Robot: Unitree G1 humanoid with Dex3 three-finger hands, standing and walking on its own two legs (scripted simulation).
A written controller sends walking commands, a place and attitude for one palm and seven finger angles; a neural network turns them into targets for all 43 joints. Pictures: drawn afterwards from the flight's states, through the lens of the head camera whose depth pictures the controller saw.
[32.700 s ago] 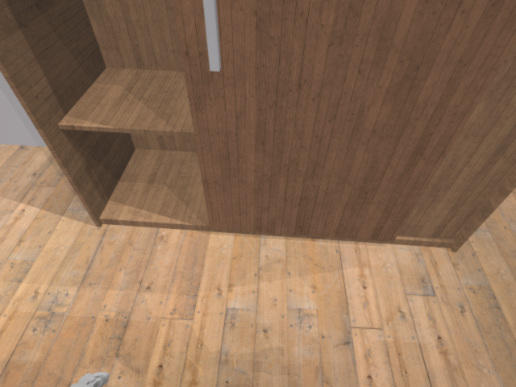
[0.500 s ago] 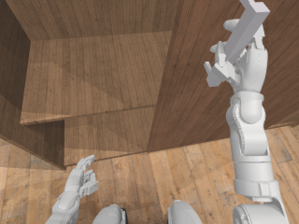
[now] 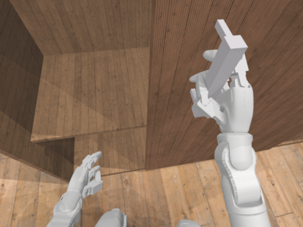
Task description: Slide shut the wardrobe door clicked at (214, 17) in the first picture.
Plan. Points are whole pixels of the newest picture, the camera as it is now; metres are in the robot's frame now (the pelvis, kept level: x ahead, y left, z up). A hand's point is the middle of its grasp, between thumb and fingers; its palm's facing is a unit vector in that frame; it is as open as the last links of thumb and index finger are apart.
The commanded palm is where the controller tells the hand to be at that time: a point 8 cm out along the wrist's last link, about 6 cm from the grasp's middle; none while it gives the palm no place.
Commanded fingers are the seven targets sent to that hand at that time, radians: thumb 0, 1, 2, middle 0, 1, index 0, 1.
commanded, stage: step sideways, sliding the door along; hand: right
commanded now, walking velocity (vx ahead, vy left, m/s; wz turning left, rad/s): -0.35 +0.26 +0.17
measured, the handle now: (208, 76) +0.37 -0.12 +0.19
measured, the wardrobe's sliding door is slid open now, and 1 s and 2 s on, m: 0.43 0.25 0.11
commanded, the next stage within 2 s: none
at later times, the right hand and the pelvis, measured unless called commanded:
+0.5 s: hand (152, 104) +0.32 -0.01 +0.18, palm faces -0.04 +1.00 -0.05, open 6.4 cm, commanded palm +0.29 +0.00 +0.19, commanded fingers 0.00 -0.90 -0.90 0.45 1.40 0.45 1.40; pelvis +0.00 +0.08 -0.01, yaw +1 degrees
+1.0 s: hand (100, 110) +0.31 +0.08 +0.19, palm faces -0.02 +1.00 +0.00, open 6.0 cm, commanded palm +0.28 +0.09 +0.19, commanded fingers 0.00 -0.90 -0.90 0.45 1.40 0.45 1.40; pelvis -0.06 +0.15 -0.01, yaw +4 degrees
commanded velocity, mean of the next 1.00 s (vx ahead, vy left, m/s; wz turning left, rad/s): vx -0.24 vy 0.28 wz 0.12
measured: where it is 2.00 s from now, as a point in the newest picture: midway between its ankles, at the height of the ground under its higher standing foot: outside the picture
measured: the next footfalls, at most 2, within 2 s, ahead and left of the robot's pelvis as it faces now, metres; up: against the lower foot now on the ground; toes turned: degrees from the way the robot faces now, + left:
left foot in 0.44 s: +0.05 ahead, +0.19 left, +0.00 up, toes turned +6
right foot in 0.62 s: -0.01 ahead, -0.06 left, +0.00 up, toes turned -4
